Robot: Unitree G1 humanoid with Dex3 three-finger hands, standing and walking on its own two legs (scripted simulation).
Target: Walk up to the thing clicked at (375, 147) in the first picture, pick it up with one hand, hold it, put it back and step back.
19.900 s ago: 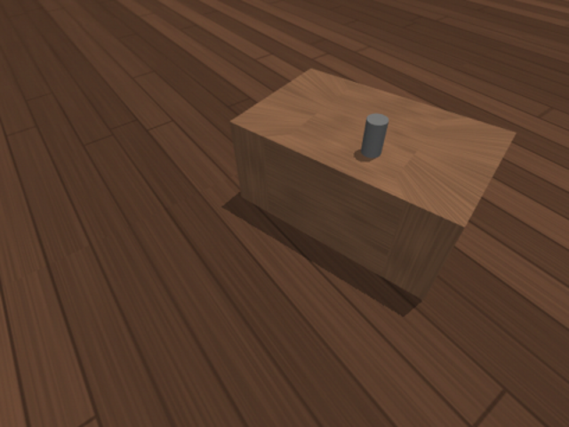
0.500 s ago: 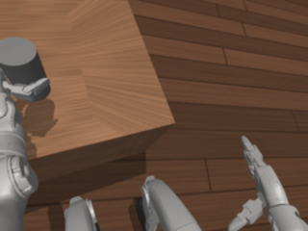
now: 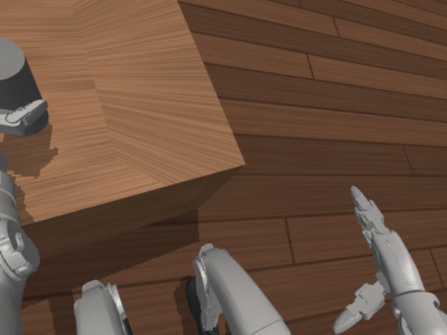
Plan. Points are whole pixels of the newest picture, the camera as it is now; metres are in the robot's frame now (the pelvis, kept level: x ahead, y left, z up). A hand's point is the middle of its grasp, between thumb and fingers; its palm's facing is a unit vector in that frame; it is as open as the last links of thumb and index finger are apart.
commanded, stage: lower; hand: left
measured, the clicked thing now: (9, 92) +0.57 +0.19 -0.03
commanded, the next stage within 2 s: loosen in 0.42 s
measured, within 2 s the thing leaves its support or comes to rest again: rests again in 0.44 s
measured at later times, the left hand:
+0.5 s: hand (12, 97) +0.58 +0.20 -0.05, palm faces +0.18 -0.98 +0.01, open 10.7 cm
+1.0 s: hand (12, 96) +0.58 +0.20 -0.05, palm faces +0.19 -0.98 +0.02, open 14.5 cm
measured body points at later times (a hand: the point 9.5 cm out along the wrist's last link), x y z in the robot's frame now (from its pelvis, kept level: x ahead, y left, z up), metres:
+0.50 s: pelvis +0.00 +0.00 -0.02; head +0.22 +0.09 +0.36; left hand +0.56 +0.25 -0.05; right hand +0.18 -0.26 +0.07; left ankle +0.05 +0.11 -0.54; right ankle +0.05 -0.14 -0.54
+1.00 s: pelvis +0.00 +0.00 -0.02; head +0.22 +0.09 +0.36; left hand +0.56 +0.25 -0.05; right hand +0.18 -0.26 +0.07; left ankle +0.05 +0.11 -0.54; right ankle +0.05 -0.14 -0.54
